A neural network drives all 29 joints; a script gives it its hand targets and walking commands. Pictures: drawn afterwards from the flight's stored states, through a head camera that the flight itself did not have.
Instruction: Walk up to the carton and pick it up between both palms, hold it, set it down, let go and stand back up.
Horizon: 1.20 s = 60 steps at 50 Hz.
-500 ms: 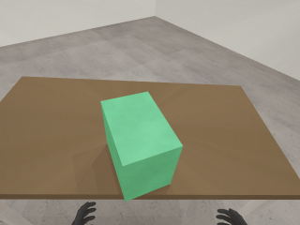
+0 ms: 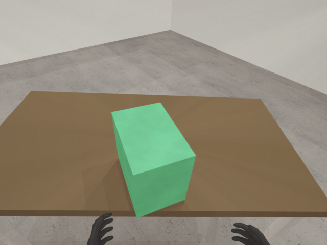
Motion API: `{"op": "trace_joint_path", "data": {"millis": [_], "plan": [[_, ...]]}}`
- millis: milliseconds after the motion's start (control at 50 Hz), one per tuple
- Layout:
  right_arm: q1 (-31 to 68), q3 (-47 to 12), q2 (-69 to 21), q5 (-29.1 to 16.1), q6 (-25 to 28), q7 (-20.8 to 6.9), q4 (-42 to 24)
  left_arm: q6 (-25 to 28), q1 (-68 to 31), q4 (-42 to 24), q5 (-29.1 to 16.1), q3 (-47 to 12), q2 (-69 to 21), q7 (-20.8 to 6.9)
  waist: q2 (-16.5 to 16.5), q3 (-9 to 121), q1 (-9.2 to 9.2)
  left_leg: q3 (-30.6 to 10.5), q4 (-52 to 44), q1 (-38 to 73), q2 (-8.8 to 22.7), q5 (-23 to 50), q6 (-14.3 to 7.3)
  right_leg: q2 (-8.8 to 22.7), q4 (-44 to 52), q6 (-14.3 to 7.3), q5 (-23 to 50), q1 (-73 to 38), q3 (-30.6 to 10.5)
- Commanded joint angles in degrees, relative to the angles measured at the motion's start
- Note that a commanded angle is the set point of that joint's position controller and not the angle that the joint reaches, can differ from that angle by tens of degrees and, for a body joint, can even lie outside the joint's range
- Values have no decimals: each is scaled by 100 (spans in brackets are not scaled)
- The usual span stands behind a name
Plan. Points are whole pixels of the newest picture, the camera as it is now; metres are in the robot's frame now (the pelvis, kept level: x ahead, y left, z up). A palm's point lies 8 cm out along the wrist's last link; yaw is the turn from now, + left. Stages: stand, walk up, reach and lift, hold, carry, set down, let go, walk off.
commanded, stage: reach and lift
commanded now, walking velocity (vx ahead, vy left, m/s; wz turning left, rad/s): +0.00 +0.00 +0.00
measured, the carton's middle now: (149, 157) +0.41 +0.07 -0.02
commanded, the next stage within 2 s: none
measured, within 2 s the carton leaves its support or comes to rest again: neither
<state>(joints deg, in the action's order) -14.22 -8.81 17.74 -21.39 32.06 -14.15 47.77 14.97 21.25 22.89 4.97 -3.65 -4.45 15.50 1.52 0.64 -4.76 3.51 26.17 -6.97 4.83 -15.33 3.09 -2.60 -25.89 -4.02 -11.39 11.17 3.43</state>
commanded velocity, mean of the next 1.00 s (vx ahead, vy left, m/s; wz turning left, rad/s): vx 0.00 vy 0.00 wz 0.00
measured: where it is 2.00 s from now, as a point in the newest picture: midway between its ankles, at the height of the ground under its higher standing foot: outside the picture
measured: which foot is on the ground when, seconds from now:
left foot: down 0.00-1.00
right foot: down 0.00-1.00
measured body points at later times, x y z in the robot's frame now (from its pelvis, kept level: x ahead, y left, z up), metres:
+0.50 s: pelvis -0.03 -0.02 -0.01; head -0.04 +0.00 +0.44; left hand +0.18 +0.17 -0.02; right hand +0.22 -0.22 -0.03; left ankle -0.01 +0.15 -0.74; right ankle +0.03 -0.08 -0.74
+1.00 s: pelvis -0.01 +0.00 +0.00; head +0.02 +0.02 +0.45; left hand +0.23 +0.19 -0.01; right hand +0.29 -0.18 -0.02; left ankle -0.01 +0.15 -0.74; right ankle +0.03 -0.08 -0.74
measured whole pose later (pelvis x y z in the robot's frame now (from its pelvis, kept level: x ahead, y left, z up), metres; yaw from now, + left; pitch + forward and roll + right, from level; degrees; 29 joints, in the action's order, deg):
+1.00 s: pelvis -0.01 +0.00 +0.00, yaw +1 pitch +2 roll +0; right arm 7.6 -8.4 18.6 -22.0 19.0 -11.3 45.5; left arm -0.7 4.7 12.6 3.1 -2.0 -3.2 18.2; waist 2.6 -1.7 -6.8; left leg 2.5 25.9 -13.8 4.8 -13.4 3.1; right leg -2.7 -23.8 -4.3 -8.8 16.8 4.2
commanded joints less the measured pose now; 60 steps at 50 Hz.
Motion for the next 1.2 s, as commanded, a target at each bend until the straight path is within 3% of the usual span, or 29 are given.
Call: {"op": "trace_joint_path", "data": {"millis": [0,240,580,860,1180], "plan": [[718,308,1060,-142,325,6,-801,343,-652,-1170,52,-120,-171,61,415,7,-74,105,-443,-1132,-297,536,-255,174,693,-96,-502,-627,-809],[1644,313,1098,-234,-159,77,-1025,-217,-1642,-1548,-91,-139,51,217,531,193,-97,135,-188,-1360,-377,59,-321,455,840,-127,-1437,-462,-1157],[2714,411,1112,-201,-797,159,-1166,-950,-2541,-1936,-104,-21,109,298,464,758,-139,81,-178,-1461,-400,144,-325,509,849,-116,-1326,-555,-1171],[3470,509,1244,-105,-987,271,-1173,-1227,-2782,-2214,-143,3,-1,291,363,1371,-186,49,-431,-1438,-350,581,-247,264,691,-116,-40,-1014,-867],[4149,328,1418,-255,-1083,403,-1240,-1459,-2775,-2832,-53,108,-135,190,220,2192,-273,0,-437,-996,-352,2134,-58,10,593,-190,2048,-1553,-617]]}}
